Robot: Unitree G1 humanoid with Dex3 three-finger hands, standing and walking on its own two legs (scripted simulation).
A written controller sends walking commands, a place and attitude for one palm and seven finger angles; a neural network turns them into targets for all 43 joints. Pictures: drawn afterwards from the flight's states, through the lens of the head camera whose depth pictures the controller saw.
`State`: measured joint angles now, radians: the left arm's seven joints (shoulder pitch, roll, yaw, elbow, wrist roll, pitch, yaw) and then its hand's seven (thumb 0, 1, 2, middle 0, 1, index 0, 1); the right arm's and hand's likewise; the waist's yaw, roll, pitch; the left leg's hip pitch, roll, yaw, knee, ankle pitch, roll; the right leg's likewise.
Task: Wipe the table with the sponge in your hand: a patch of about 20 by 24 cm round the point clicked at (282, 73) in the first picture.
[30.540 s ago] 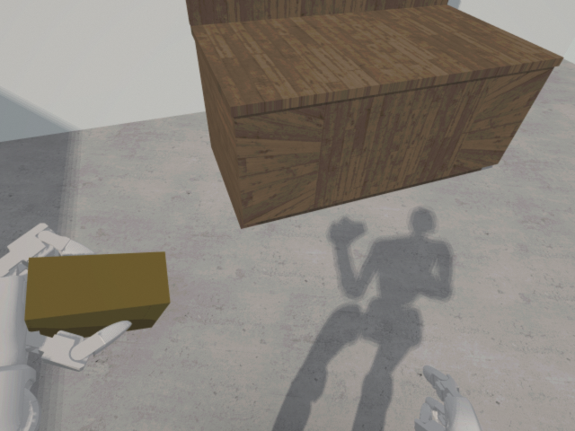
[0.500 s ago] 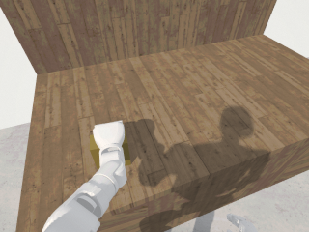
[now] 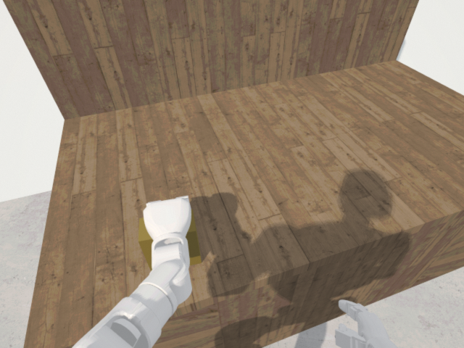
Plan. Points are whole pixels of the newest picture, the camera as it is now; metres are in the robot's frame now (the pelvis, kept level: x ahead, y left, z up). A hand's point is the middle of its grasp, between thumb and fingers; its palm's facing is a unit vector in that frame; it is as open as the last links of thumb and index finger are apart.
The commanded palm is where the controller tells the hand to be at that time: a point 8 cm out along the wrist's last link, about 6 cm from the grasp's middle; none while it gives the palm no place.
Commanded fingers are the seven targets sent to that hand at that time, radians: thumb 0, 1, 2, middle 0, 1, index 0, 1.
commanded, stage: wipe back along the third lane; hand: left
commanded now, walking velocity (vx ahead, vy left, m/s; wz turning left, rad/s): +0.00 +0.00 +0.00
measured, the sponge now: (173, 247) +0.33 +0.17 -0.04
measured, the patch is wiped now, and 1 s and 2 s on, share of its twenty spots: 1.00 1.00 1.00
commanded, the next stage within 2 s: slide back across to the middle lane in 0.62 s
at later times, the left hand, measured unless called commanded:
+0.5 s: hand (173, 235) +0.33 +0.16 +0.00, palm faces -0.04 -0.03 -1.00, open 9.8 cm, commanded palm +0.28 +0.15 +0.03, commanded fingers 0.00 0.10 1.30 -1.20 -1.60 -1.20 -1.60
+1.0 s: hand (164, 237) +0.32 +0.18 +0.01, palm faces -0.03 -0.10 -0.99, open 9.8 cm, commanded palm +0.27 +0.19 +0.05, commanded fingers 0.00 0.10 1.30 -1.20 -1.60 -1.20 -1.60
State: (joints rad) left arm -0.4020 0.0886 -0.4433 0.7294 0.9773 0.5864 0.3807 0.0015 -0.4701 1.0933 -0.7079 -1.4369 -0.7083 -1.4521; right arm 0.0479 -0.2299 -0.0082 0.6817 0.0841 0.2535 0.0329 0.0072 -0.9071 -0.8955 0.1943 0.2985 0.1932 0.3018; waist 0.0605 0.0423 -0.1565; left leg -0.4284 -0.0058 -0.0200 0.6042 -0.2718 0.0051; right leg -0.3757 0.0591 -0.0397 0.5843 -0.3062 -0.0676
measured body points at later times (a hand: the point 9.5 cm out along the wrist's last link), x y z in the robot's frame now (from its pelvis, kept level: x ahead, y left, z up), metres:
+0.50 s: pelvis +0.00 +0.00 +0.00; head -0.01 -0.02 +0.45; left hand +0.33 +0.16 +0.06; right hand +0.20 -0.23 -0.10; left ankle +0.02 +0.12 -0.73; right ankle -0.01 -0.08 -0.73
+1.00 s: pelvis +0.00 +0.00 +0.00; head -0.02 -0.02 +0.45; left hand +0.32 +0.18 +0.06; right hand +0.20 -0.22 -0.09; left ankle +0.02 +0.12 -0.73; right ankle -0.01 -0.08 -0.73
